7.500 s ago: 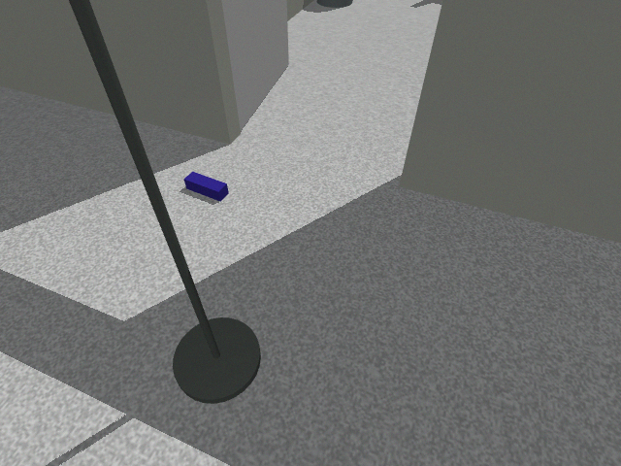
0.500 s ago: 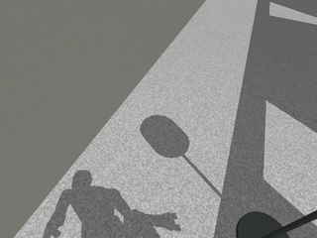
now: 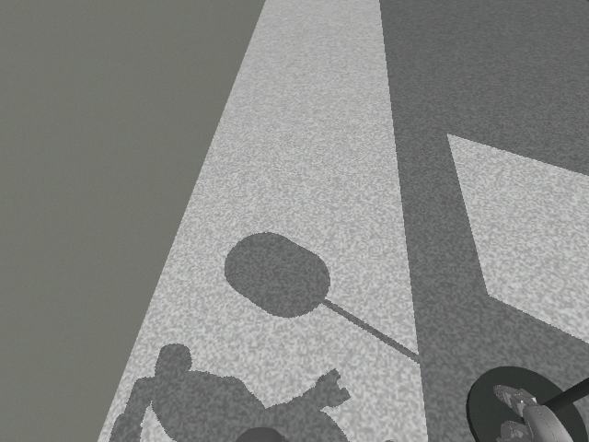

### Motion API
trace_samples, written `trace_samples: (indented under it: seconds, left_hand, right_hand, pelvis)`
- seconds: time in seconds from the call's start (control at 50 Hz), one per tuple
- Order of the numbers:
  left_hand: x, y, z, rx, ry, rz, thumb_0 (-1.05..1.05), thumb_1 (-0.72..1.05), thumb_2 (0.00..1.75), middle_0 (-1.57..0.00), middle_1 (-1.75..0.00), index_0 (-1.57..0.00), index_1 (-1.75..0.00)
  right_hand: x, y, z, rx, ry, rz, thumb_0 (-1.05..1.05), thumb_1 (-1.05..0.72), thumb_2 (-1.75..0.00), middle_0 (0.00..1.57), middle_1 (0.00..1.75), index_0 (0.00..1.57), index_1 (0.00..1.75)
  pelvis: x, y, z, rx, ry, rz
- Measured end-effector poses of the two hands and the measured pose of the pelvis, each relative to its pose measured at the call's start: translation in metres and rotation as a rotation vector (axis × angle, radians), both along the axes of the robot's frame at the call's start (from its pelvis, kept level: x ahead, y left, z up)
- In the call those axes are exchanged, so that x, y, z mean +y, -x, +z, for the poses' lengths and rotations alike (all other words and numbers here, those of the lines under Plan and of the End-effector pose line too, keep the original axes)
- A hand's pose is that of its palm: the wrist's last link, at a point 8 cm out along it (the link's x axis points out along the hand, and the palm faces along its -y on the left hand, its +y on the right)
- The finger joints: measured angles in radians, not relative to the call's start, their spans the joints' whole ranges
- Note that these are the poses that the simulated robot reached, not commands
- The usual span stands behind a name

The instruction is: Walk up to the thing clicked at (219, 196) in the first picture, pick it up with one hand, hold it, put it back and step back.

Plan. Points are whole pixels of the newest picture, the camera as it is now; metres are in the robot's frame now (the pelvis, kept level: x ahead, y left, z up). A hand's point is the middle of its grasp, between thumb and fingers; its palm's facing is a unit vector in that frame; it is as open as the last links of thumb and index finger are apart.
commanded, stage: walk up
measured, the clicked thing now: out of the picture +0.79 -1.29 -0.72
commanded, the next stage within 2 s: none
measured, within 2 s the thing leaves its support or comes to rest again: neither
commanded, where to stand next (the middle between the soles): +0.16 +0.06 m, yaw -58 degrees
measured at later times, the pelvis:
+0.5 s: pelvis +0.13 +0.14 +0.01, yaw -25 degrees
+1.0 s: pelvis +0.11 +0.14 -0.01, yaw -45 degrees
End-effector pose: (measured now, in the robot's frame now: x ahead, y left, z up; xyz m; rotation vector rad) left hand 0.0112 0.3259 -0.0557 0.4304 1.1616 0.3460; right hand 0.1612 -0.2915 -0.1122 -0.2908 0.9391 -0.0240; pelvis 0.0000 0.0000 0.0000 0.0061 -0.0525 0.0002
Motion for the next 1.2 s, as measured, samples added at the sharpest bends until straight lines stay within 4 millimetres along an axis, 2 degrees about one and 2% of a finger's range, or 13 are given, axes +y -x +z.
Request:
trace_samples:
  seconds: [0.06,0.14,0.24,0.3,0.4,0.46,0.54,0.66,0.72,0.78,0.92,1.08,1.2]
  left_hand:
    - [0.010,-0.031,0.005,0.028,-0.003,-0.072,0.00,0.90,0.90,-0.21,-0.30,-0.20,-0.30]
    - [0.037,-0.085,0.006,0.033,-0.015,-0.176,0.01,0.90,0.90,-0.21,-0.30,-0.21,-0.30]
    - [0.083,-0.175,-0.015,0.014,-0.027,-0.301,0.01,0.90,0.90,-0.21,-0.30,-0.21,-0.30]
    - [0.101,-0.237,-0.034,-0.002,-0.038,-0.363,0.01,0.90,0.90,-0.21,-0.30,-0.20,-0.30]
    - [0.091,-0.319,-0.037,-0.029,0.023,-0.507,0.01,0.91,0.90,-0.21,-0.30,-0.20,-0.30]
    - [0.074,-0.351,-0.035,-0.032,0.072,-0.580,0.01,0.91,0.90,-0.20,-0.30,-0.20,-0.30]
    - [0.047,-0.380,-0.035,-0.029,0.117,-0.678,0.01,0.91,0.90,-0.20,-0.30,-0.20,-0.30]
    - [0.000,-0.405,-0.037,-0.050,0.161,-0.806,0.01,0.91,0.90,-0.21,-0.30,-0.20,-0.30]
    - [-0.020,-0.404,-0.037,-0.066,0.163,-0.855,0.00,0.91,0.90,-0.21,-0.30,-0.20,-0.30]
    - [-0.032,-0.395,-0.037,-0.081,0.152,-0.888,0.00,0.91,0.90,-0.21,-0.30,-0.20,-0.30]
    - [-0.024,-0.375,-0.036,-0.032,0.127,-0.891,0.00,0.90,0.90,-0.21,-0.30,-0.20,-0.30]
    - [-0.016,-0.386,-0.057,0.031,0.116,-0.899,0.01,0.90,0.90,-0.21,-0.30,-0.20,-0.30]
    - [-0.030,-0.388,-0.051,0.085,0.114,-0.959,0.01,0.90,0.90,-0.21,-0.30,-0.20,-0.30]
  right_hand:
    - [0.005,-0.011,0.012,-0.026,0.002,-0.029,0.01,-0.90,-0.90,0.21,0.30,0.20,0.30]
    - [0.008,-0.012,0.020,-0.001,0.053,-0.108,0.01,-0.90,-0.90,0.21,0.30,0.20,0.30]
    - [0.021,-0.002,0.018,0.024,0.146,-0.251,0.01,-0.90,-0.90,0.21,0.30,0.20,0.30]
    - [0.042,0.018,0.018,0.055,0.177,-0.341,0.01,-0.90,-0.90,0.20,0.30,0.20,0.30]
    - [0.081,0.065,0.034,0.151,0.165,-0.469,0.01,-0.90,-0.90,0.21,0.30,0.20,0.30]
    - [0.099,0.094,0.040,0.197,0.166,-0.530,0.01,-0.90,-0.90,0.21,0.30,0.20,0.30]
    - [0.116,0.134,0.042,0.242,0.177,-0.624,0.01,-0.90,-0.90,0.21,0.30,0.20,0.30]
    - [0.132,0.194,0.037,0.281,0.187,-0.742,0.01,-0.90,-0.90,0.21,0.30,0.20,0.30]
    - [0.132,0.222,0.027,0.280,0.180,-0.792,0.01,-0.90,-0.90,0.21,0.30,0.20,0.30]
    - [0.132,0.244,0.013,0.286,0.167,-0.847,0.01,-0.90,-0.90,0.21,0.30,0.20,0.30]
    - [0.148,0.246,0.008,0.257,0.120,-0.902,0.01,-0.90,-0.90,0.21,0.30,0.20,0.30]
    - [0.173,0.241,0.011,0.228,0.127,-0.929,0.01,-0.90,-0.90,0.21,0.30,0.20,0.30]
    - [0.185,0.255,0.027,0.232,0.108,-0.989,0.01,-0.90,-0.90,0.21,0.30,0.21,0.30]
  pelvis:
    - [0.014,-0.022,0.006,0.016,-0.002,-0.052]
    - [0.040,-0.054,0.006,0.032,-0.004,-0.125]
    - [0.083,-0.092,-0.011,0.038,0.002,-0.226]
    - [0.104,-0.103,-0.018,0.026,-0.002,-0.284]
    - [0.122,-0.115,-0.002,0.031,0.025,-0.364]
    - [0.133,-0.123,0.004,0.041,0.029,-0.410]
    - [0.143,-0.129,0.005,0.046,0.027,-0.480]
    - [0.146,-0.120,-0.002,0.049,0.017,-0.583]
    - [0.141,-0.112,-0.009,0.052,0.005,-0.632]
    - [0.137,-0.103,-0.016,0.038,0.028,-0.661]
    - [0.135,-0.105,-0.008,0.021,0.010,-0.758]
    - [0.143,-0.117,-0.014,0.009,-0.013,-0.828]
    - [0.137,-0.112,0.002,0.011,0.002,-0.884]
